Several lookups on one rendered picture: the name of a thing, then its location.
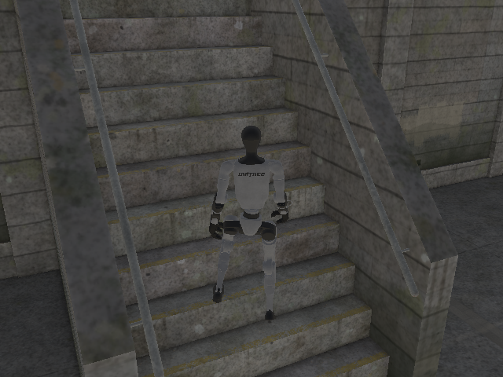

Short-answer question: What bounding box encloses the robot right hand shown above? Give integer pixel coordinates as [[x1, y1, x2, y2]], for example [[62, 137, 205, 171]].
[[271, 210, 289, 224]]

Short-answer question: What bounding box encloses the right robot forearm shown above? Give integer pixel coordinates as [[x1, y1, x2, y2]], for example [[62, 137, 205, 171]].
[[277, 192, 288, 214]]

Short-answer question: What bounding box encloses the left robot upper arm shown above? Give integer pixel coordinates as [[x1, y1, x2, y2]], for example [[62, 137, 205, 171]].
[[215, 159, 235, 204]]

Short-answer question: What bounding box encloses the robot left hand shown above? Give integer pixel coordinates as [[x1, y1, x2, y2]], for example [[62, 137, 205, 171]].
[[209, 222, 223, 240]]

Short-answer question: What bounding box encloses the robot left thigh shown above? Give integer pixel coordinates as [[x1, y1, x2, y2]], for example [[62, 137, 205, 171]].
[[222, 215, 240, 253]]

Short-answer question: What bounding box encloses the right robot upper arm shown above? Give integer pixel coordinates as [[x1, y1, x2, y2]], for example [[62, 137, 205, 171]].
[[268, 159, 285, 203]]

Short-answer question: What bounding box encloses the left robot forearm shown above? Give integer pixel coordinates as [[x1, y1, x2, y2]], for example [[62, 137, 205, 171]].
[[210, 193, 224, 225]]

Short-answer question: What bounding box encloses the right robot shin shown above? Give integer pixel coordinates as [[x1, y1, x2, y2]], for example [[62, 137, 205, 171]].
[[264, 261, 276, 312]]

